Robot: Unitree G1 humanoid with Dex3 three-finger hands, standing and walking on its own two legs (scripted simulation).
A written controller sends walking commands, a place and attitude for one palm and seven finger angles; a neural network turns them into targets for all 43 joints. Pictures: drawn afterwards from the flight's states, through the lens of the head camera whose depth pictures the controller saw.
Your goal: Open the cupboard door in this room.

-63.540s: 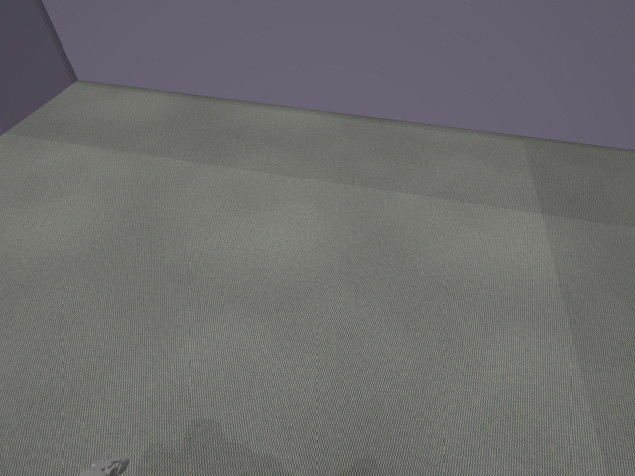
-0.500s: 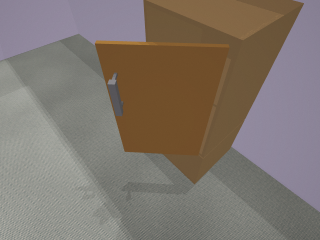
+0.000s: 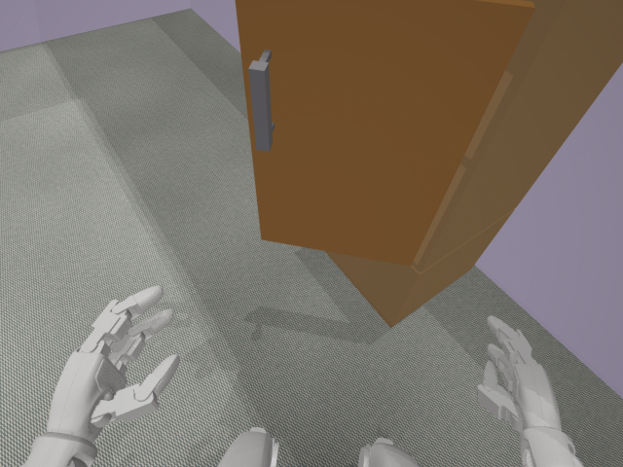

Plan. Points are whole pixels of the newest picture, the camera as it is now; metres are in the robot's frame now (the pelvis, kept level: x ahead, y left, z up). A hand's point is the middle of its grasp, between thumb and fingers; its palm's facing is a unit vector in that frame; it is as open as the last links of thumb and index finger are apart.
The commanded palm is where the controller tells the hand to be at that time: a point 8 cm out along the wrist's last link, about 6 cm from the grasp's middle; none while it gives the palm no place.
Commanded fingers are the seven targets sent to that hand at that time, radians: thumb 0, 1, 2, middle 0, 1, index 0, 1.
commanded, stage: raise the hand with hooked fingers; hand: left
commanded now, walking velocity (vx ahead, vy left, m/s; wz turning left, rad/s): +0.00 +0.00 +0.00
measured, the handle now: (265, 102) +0.61 +0.15 +0.11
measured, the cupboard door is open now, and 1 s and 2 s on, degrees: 44 44 44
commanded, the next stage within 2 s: move the hooked fingers beside the handle in 1.60 s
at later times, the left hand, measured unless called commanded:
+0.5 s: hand (120, 313) +0.25 +0.25 +0.08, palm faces -0.07 -1.00 -0.06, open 12.1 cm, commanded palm +0.23 +0.30 +0.09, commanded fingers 0.00 -0.29 0.39 -0.28 -1.07 -0.28 -1.07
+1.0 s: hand (84, 247) +0.30 +0.29 +0.12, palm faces -0.04 -1.00 -0.05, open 13.9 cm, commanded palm +0.28 +0.34 +0.13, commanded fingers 0.00 -0.50 0.30 -0.30 -1.20 -0.30 -1.20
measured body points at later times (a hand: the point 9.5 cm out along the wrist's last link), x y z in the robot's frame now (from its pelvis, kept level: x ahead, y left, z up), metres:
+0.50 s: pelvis +0.00 +0.03 +0.03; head +0.05 +0.04 +0.47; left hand +0.25 +0.30 +0.08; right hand +0.14 -0.24 -0.05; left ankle +0.01 +0.12 -0.65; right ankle +0.04 -0.11 -0.65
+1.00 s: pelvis +0.02 +0.03 +0.05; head +0.06 +0.03 +0.49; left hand +0.30 +0.35 +0.13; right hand +0.19 -0.21 -0.03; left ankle +0.01 +0.12 -0.65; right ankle +0.04 -0.11 -0.65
